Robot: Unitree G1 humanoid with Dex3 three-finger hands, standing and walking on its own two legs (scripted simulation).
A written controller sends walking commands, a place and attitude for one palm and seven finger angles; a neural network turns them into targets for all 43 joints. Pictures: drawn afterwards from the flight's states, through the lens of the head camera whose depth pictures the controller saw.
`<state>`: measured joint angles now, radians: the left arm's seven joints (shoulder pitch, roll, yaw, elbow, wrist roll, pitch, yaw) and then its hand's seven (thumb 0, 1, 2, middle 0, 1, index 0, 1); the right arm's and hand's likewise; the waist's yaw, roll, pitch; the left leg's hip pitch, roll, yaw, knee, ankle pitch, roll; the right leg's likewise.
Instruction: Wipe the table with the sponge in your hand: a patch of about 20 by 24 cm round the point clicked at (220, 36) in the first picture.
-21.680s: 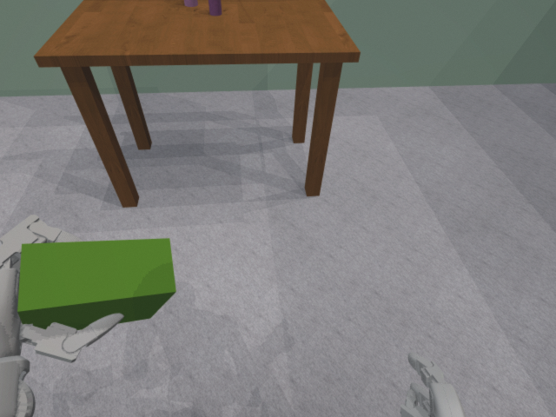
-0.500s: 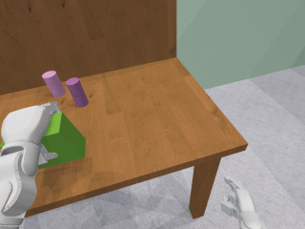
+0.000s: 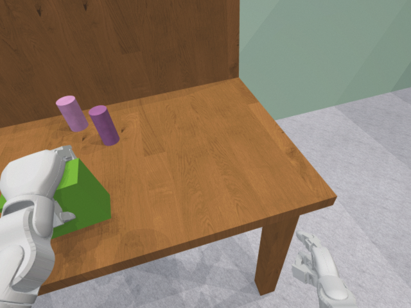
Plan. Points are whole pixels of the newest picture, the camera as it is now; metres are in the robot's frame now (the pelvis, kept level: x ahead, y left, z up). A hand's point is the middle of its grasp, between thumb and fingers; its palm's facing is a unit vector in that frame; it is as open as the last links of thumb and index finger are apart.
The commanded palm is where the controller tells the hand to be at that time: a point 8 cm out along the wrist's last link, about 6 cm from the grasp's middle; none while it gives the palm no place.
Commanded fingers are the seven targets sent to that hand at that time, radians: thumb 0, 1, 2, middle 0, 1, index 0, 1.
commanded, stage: move the sponge above the wiping area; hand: left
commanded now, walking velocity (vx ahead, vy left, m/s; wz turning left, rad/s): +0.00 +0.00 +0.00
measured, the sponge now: (68, 206) +0.24 +0.32 +0.09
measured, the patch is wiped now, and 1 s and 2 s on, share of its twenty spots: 0.00 0.00 0.00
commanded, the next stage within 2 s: none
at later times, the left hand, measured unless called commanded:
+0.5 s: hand (49, 206) +0.22 +0.34 +0.12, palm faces +0.02 -0.06 -1.00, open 10.1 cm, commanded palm +0.19 +0.32 +0.18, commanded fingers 0.00 0.10 1.30 -1.20 -1.60 -1.20 -1.60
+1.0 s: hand (56, 218) +0.21 +0.33 +0.10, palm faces -0.03 -0.11 -0.99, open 10.1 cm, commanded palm +0.18 +0.32 +0.18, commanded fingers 0.00 0.10 1.30 -1.20 -1.60 -1.20 -1.60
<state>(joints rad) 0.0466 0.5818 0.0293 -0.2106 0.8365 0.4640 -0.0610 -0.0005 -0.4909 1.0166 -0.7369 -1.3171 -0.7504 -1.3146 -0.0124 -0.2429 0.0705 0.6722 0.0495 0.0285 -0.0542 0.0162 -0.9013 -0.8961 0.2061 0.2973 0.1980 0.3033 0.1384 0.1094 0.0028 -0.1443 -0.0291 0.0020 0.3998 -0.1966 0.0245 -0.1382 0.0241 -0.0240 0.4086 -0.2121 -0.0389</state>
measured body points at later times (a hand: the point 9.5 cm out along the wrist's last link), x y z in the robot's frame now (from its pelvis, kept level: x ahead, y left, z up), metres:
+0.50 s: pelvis +0.00 +0.00 +0.00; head +0.00 -0.04 +0.45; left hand +0.21 +0.34 +0.17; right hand +0.25 -0.20 -0.09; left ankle +0.02 +0.10 -0.74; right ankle +0.01 -0.10 -0.74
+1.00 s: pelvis +0.00 +0.02 +0.00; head -0.01 -0.02 +0.45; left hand +0.20 +0.33 +0.15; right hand +0.25 -0.17 -0.08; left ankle +0.02 +0.10 -0.74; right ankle +0.01 -0.10 -0.74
